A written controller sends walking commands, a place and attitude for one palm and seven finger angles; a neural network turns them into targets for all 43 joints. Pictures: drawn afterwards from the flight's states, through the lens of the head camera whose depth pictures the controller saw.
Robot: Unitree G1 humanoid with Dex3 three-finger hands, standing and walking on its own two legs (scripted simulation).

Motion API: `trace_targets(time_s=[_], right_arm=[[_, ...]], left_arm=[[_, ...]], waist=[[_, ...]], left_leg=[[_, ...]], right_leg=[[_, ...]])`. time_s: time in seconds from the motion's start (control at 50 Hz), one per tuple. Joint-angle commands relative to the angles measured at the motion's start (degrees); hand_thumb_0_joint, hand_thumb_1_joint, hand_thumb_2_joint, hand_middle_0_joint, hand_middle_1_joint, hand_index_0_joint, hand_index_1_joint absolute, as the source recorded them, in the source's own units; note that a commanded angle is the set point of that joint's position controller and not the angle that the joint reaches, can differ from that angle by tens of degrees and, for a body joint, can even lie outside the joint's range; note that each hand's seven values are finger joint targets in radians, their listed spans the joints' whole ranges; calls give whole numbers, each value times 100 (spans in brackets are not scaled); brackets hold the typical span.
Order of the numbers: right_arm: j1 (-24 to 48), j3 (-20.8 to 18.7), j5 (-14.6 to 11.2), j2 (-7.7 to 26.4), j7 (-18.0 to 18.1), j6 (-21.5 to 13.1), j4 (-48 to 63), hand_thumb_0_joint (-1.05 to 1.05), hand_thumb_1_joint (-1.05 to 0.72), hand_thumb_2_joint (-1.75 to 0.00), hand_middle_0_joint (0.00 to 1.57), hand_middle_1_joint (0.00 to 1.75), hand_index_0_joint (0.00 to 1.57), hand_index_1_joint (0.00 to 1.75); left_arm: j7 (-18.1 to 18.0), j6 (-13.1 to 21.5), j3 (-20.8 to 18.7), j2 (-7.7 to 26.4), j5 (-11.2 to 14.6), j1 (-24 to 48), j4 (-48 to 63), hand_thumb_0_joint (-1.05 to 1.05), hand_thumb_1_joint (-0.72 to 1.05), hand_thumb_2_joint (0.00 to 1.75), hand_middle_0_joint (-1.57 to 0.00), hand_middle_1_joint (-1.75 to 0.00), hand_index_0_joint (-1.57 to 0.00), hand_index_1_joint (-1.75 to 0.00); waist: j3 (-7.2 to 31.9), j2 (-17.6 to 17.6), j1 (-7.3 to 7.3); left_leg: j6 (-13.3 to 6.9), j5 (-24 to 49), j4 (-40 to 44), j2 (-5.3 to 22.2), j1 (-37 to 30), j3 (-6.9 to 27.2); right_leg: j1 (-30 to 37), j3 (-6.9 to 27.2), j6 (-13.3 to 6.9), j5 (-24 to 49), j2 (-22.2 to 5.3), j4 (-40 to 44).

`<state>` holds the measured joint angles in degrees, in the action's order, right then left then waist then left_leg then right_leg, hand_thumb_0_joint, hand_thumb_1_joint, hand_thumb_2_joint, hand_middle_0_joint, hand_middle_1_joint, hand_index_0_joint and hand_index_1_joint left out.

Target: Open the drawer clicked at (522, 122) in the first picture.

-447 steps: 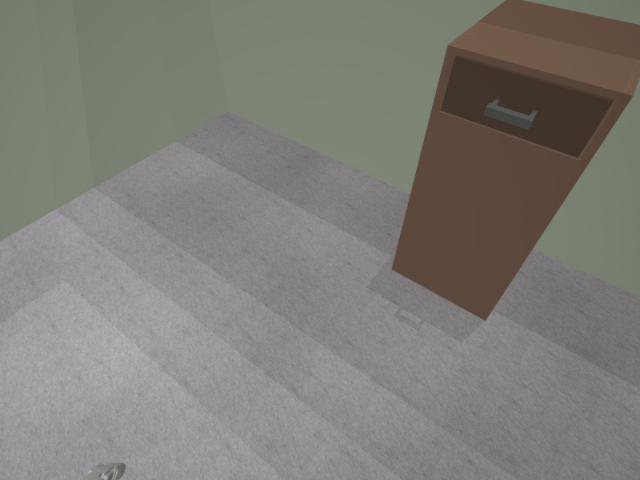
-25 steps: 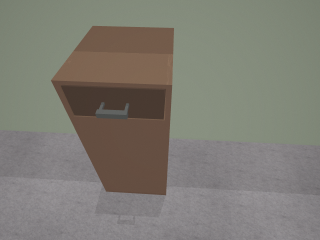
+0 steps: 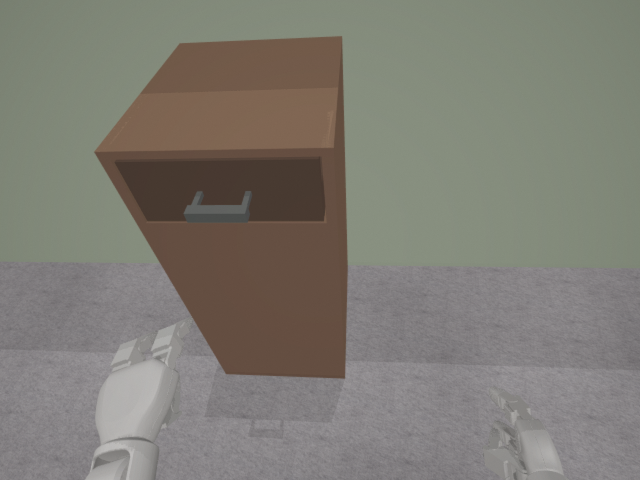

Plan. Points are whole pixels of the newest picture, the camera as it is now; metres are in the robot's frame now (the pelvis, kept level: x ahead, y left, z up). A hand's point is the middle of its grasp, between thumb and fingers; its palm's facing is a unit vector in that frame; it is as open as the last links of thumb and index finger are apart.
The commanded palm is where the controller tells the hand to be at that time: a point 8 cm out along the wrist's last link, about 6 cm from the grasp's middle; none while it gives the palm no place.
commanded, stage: raise the hand with hooked fingers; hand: left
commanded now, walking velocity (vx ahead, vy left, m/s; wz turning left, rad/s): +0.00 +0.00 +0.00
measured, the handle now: (220, 205) +0.53 +0.21 +0.04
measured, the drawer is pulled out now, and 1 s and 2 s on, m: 0.00 0.00 0.00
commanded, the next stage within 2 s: move the hooked fingers above the handle in 1.60 s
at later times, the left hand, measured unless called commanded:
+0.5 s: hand (153, 377) +0.23 +0.22 +0.04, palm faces -0.01 -0.10 -0.99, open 10.8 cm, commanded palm +0.21 +0.23 +0.09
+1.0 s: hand (112, 295) +0.29 +0.26 +0.12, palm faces +0.09 -0.08 -0.99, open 13.5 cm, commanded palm +0.27 +0.26 +0.18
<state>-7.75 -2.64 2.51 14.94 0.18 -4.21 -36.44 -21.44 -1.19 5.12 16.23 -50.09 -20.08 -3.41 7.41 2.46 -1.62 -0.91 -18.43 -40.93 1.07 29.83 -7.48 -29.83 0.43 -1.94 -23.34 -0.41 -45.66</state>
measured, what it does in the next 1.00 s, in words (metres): stands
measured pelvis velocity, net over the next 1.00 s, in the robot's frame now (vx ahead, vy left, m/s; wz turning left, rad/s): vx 0.02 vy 0.01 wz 0.05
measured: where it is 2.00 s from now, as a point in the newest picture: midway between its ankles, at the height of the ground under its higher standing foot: outside the picture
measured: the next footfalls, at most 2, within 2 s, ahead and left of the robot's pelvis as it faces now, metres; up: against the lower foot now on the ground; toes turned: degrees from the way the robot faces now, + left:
none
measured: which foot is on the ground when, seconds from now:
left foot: down 0.00-1.00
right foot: down 0.00-1.00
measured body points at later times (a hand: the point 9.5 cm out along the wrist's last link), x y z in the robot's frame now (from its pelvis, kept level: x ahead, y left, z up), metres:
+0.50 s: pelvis +0.01 -0.03 +0.00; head +0.04 -0.06 +0.45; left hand +0.23 +0.22 +0.09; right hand +0.21 -0.22 -0.11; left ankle +0.02 +0.11 -0.71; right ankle +0.00 -0.10 -0.71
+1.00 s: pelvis +0.02 +0.01 +0.02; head +0.03 -0.03 +0.47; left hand +0.28 +0.26 +0.17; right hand +0.25 -0.19 -0.08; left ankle +0.02 +0.11 -0.71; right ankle +0.00 -0.10 -0.71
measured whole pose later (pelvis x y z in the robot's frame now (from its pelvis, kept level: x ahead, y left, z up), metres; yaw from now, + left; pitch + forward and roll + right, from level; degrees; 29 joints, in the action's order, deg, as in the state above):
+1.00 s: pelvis +0.02 +0.01 +0.02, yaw +3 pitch +2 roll +1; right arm -4.3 -0.1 -0.1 13.6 0.7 8.7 -34.0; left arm -4.9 -2.4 2.6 27.7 -52.1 -0.4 2.1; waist 1.5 4.5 -4.7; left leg -1.4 -14.9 -30.3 -0.4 17.1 -3.6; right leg -14.4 -2.5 -1.0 -19.1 -0.8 -31.7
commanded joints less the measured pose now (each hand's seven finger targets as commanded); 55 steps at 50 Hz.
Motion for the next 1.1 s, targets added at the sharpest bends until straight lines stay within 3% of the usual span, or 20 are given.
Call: trace_targets(time_s=[0.0, 0.04, 0.1, 0.14, 0.18, 0.22, 0.24, 0.34, 0.38, 0.44, 0.52, 0.64, 0.68, 0.76, 0.94, 1.02, 1.08], right_arm=[[838, -95, 24, 430, -207, 374, 1454, 0, -90, -90, 20, 30, 20, 30], [822, -71, 84, 377, -192, 539, 1504, 0, -90, -90, 20, 30, 20, 30], [860, -71, 184, 322, -127, 703, 1546, 0, -90, -90, 20, 30, 20, 30], [885, -83, 226, 302, -60, 710, 1470, 0, -90, -90, 20, 30, 20, 30], [873, -70, 195, 313, -9, 655, 1387, 0, -90, -90, 20, 30, 20, 30], [918, -41, 167, 323, 29, 644, 1308, 0, -90, -90, 20, 30, 20, 30], [959, -19, 146, 310, 43, 656, 1280, 0, -90, -90, 20, 30, 20, 30], [978, 88, 32, 348, 103, 751, 1219, 0, -90, -90, 20, 30, 20, 30], [962, 121, 32, 347, 103, 763, 1205, 0, -90, -90, 20, 30, 20, 30], [954, 95, 39, 349, 96, 756, 1212, 0, -90, -90, 20, 30, 20, 30], [841, 5, 23, 354, 78, 731, 1154, 0, -90, -90, 20, 30, 20, 30], [795, -109, -58, 434, 64, 750, 1083, 0, -90, -90, 20, 30, 20, 30], [795, -104, -114, 450, 77, 767, 1049, 0, -90, -90, 20, 30, 20, 30], [875, -50, -159, 469, 85, 837, 1054, 0, -90, -90, 20, 30, 20, 30], [943, 90, -288, 490, 82, 1109, 1075, 0, -90, -90, 20, 30, 20, 30], [909, 115, -270, 496, 82, 1155, 1045, 0, -90, -90, 20, 30, 20, 30], [872, 131, -287, 503, 58, 1171, 1011, 0, -90, -90, 20, 30, 20, 30]], left_arm=[[-302, 362, -588, 966, -1106, -1009, 845, 0, 53, 74, -23, -54, -23, -54], [-530, 450, -980, 1410, -1337, -354, 1242, 0, 48, 72, -23, -57, -23, -57], [-755, 582, -1039, 1566, -1380, 975, 1836, 0, 41, 69, -24, -62, -24, -62], [-793, 714, -1077, 1690, -1220, 1705, 2101, 0, 36, 67, -24, -64, -24, -64], [-697, 752, -912, 1554, -1009, 1774, 1812, 0, 32, 65, -24, -68, -24, -68], [-506, 681, -777, 1500, -868, 1821, 1613, 0, 27, 63, -25, -70, -25, -70], [-376, 579, -676, 1394, -770, 1801, 1468, 0, 25, 62, -25, -72, -25, -72], [330, 216, -894, 1697, -554, 1068, 1103, 0, 13, 57, -25, -80, -25, -80], [514, 275, -1067, 1874, -504, 904, 1316, 0, 8, 55, -26, -82, -26, -82], [567, 443, -1297, 1963, -481, 887, 1498, 0, 1, 52, -26, -87, -26, -87], [392, 642, -1428, 1977, -448, 1152, 1677, 0, -8, 48, -27, -93, -27, -93], [323, 457, -1186, 1888, -446, 1949, 1739, 0, -22, 42, -28, -102, -28, -102], [464, 329, -1031, 1882, -411, 2127, 1698, 0, -27, 40, -28, -105, -28, -105], [787, 127, -1093, 2129, -382, 2384, 1812, 0, -36, 36, -29, -111, -29, -111], [1571, -196, -1034, 2333, -180, 3326, 1536, 0, -50, 30, -30, -120, -30, -120], [1858, -87, -1030, 2513, -174, 3904, 1743, 0, -50, 30, -30, -120, -30, -120], [2011, -10, -1065, 2603, -95, 4178, 1690, 0, -50, 30, -30, -120, -30, -120]], waist=[[492, -850, -701], [644, -548, -639], [846, -183, -315], [1003, -86, -88], [822, -36, 56], [786, -87, 91], [756, -283, 113], [779, -605, -231], [816, -520, -353], [742, -566, -418], [799, -415, -377], [925, -336, -259], [820, -267, -258], [872, -117, -336], [446, -107, -250], [747, 81, -241], [685, 207, -225]], left_leg=[[-7, 621, 99, -378, 138, 487], [-22, 611, -116, -442, -9, 512], [-97, 529, -513, -475, -462, 583], [-141, 446, -740, -474, -552, 679], [-163, 346, -755, -458, -576, 694], [-189, 413, -624, -433, -518, 678], [-199, 453, -547, -431, -482, 703], [-149, 831, 67, -402, -330, 633], [-122, 1010, 257, -393, -414, 633], [-127, 1109, 407, -392, -515, 608], [-143, 1239, 500, -398, -780, 588], [-161, 1424, 643, -359, -1265, 577], [-170, 1470, 745, -335, -1428, 571], [-162, 1862, 949, -310, -1714, 609], [-107, 2044, 1409, -242, -2043, 623], [-105, 2354, 1492, -230, -2355, 687], [-71, 2443, 1586, -189, -2474, 774]], right_leg=[[161, 625, -233, 860, 111, 667], [-43, 861, -226, 744, 111, 677], [-450, 1154, -214, 498, 44, 838], [-537, 1258, -159, 403, -1, 908], [-571, 1155, -119, 355, -1, 1017], [-288, 1001, -58, 682, 3, 1074], [-159, 959, -27, 862, 16, 1109], [1031, 882, 85, 1958, -64, 1245], [1351, 809, 108, 2466, -101, 1183], [1470, 697, 102, 2582, -89, 1233], [1395, 521, 79, 2511, -68, 1273], [1209, 205, 51, 2157, 5, 1351], [1205, 122, 54, 2109, 11, 1425], [1502, 45, 35, 2390, 19, 1490], [1757, -111, 39, 2232, 107, 1911], [1935, -145, 24, 2339, 118, 1986], [1913, -201, 6, 2210, 141, 2076]])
